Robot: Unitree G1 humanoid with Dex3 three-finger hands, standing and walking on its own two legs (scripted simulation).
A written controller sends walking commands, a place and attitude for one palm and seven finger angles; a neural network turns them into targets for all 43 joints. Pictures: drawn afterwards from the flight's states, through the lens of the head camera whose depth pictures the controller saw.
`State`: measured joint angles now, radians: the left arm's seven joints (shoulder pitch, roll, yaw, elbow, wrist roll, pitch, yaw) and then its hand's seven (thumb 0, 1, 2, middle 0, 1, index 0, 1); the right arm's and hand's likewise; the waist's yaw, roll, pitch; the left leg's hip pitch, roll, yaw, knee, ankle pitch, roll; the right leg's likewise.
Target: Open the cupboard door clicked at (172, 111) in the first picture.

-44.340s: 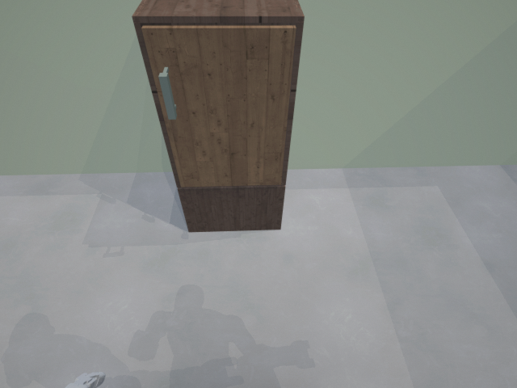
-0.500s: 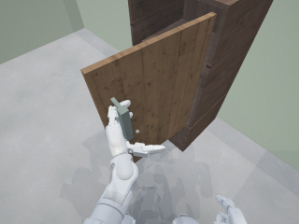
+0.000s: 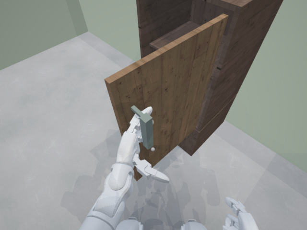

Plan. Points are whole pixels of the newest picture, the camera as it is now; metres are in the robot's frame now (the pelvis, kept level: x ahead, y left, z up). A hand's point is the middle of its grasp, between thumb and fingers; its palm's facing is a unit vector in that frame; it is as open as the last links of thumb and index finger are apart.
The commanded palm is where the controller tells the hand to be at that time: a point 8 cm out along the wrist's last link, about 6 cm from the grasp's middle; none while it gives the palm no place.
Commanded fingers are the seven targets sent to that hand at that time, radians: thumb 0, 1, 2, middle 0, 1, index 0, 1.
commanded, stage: slide the hand sideways off the handle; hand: left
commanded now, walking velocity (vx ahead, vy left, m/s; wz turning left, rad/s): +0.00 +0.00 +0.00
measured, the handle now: (142, 128) +0.37 +0.05 +0.05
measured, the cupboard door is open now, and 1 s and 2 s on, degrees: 87 87 87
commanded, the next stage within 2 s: draw the hand back to the body in 0.90 s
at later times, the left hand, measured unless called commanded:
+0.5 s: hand (140, 162) +0.27 +0.05 +0.05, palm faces -0.11 -0.99 -0.01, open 16.1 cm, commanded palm +0.24 +0.12 +0.05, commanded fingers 0.00 -0.50 0.30 -0.15 -0.30 -0.15 -0.30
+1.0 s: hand (117, 179) +0.23 +0.10 +0.04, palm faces -0.09 -1.00 -0.03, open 16.3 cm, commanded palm +0.21 +0.16 +0.05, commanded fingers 0.00 -0.50 0.30 -0.15 -0.30 -0.15 -0.30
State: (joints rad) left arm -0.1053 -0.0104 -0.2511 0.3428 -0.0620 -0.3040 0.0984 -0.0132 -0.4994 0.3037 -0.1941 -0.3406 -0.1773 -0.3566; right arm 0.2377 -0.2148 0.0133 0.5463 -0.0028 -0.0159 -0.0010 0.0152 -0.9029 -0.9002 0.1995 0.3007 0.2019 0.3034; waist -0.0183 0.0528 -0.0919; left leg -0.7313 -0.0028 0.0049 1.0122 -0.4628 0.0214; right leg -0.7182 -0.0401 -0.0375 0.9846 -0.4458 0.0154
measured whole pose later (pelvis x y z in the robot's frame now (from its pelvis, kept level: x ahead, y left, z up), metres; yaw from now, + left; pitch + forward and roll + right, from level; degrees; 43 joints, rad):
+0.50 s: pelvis +0.01 -0.02 -0.01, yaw +0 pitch +12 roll +0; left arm 0.21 0.06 -0.19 0.03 -0.04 -0.32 0.03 -0.01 -0.50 0.30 -0.19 -0.32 -0.19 -0.32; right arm 0.22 -0.20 0.02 0.47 -0.01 -0.02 -0.01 0.02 -0.90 -0.90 0.20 0.30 0.20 0.30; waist 0.00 0.03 -0.11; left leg -0.74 0.01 -0.01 1.04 -0.50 -0.01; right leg -0.74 -0.02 -0.05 1.03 -0.49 -0.01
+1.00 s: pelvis +0.02 -0.03 -0.02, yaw +1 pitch +14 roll -1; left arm 0.41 0.16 -0.03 -0.12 -0.17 -0.37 -0.17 -0.01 -0.50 0.30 -0.15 -0.30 -0.15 -0.30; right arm 0.24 -0.24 0.00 0.46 0.00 -0.10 -0.04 0.02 -0.90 -0.90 0.20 0.30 0.20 0.30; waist 0.00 0.05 -0.13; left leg -0.83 0.02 -0.04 1.13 -0.54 -0.02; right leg -0.81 -0.02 -0.08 1.11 -0.54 -0.02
